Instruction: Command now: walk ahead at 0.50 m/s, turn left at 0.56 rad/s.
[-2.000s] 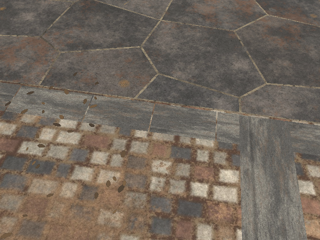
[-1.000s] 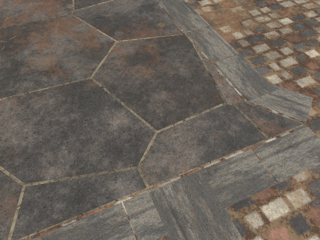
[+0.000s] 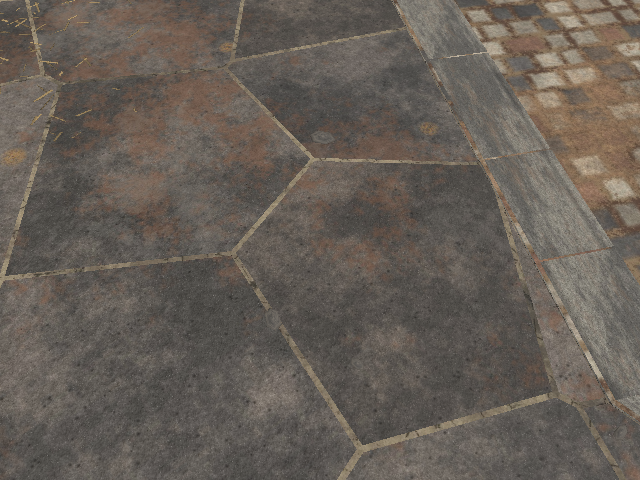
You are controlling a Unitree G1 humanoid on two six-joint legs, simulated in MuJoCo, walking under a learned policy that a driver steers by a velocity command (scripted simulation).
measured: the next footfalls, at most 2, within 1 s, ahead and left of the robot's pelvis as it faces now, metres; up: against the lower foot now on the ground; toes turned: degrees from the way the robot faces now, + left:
right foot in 0.38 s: +0.41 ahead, -0.11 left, +0.00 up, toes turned +16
left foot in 0.82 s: +0.39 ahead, +0.15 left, +0.00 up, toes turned +24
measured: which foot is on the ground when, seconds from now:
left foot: down 0.00-0.40, up 0.42-0.80, down 0.82-1.00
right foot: up 0.00-0.36, down 0.38-0.84, up 0.86-1.00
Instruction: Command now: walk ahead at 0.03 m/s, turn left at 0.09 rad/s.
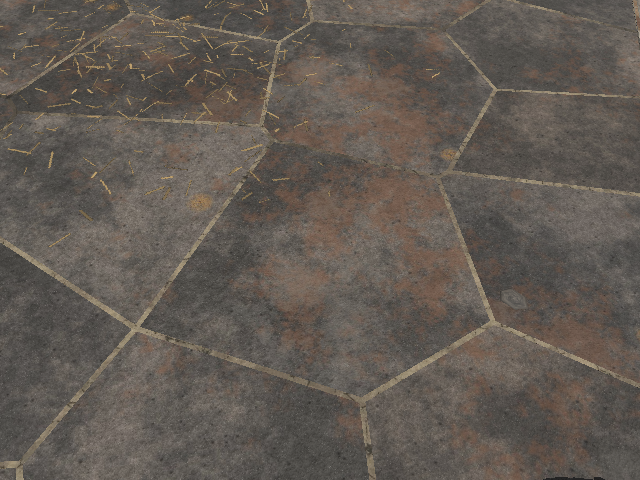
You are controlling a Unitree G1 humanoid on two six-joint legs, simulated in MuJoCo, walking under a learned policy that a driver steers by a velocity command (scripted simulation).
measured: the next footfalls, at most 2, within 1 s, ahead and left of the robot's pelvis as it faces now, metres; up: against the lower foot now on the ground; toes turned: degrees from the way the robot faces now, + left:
right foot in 0.08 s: +0.04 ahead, -0.15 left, +0.00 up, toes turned -2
right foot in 1.00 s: +0.45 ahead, -0.14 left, +0.00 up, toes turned -3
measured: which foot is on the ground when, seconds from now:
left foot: down 0.00-1.00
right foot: up 0.00-0.06, down 0.08-0.54, up 0.56-0.98, down 1.00-1.00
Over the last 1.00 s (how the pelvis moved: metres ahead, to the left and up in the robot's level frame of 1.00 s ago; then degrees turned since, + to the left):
0.36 0.02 0.01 25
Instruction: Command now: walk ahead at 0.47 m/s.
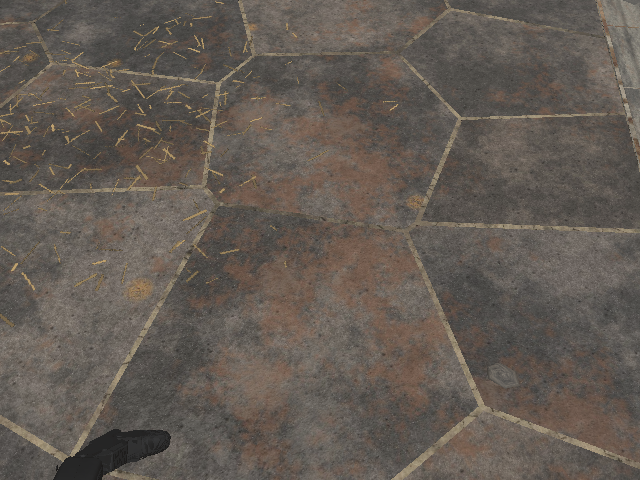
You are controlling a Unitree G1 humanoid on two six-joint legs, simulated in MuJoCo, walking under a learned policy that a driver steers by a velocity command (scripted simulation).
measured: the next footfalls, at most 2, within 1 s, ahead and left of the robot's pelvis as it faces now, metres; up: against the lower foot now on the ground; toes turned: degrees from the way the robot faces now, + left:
left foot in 0.54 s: +0.49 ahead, +0.13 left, +0.00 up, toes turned +2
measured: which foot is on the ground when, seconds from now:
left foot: down 0.00-0.00, up 0.02-0.52, down 0.54-1.00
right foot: down 0.00-0.56, up 0.58-1.00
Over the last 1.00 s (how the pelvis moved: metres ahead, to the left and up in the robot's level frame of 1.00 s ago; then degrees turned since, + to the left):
0.28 -0.04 -0.02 0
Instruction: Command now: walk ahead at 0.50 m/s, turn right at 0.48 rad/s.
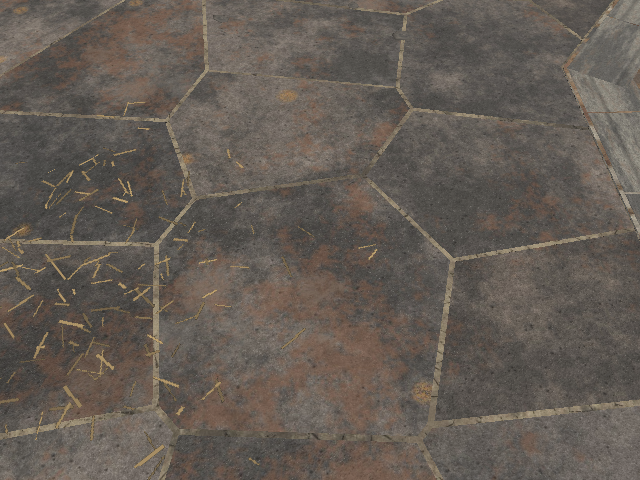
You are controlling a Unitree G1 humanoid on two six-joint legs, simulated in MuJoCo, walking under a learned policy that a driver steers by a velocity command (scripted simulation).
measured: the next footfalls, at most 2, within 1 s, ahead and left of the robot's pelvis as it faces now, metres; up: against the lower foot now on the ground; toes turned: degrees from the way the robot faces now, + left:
right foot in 0.10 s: +0.23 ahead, -0.11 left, +0.00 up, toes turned -6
left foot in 0.58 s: +0.56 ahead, +0.03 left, +0.00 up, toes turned -17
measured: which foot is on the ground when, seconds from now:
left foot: down 0.00-0.10, up 0.12-0.56, down 0.58-1.00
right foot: up 0.00-0.08, down 0.10-0.60, up 0.62-1.00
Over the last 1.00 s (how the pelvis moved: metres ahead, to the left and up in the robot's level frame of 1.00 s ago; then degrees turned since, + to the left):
0.56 0.03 0.02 -9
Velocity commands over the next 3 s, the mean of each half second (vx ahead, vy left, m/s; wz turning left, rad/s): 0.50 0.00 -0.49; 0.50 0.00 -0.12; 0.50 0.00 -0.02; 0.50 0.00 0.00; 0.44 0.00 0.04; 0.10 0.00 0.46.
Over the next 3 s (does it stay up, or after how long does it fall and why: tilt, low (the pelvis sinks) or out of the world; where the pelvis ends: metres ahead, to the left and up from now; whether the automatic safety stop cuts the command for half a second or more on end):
stays up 1.45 -0.42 0.00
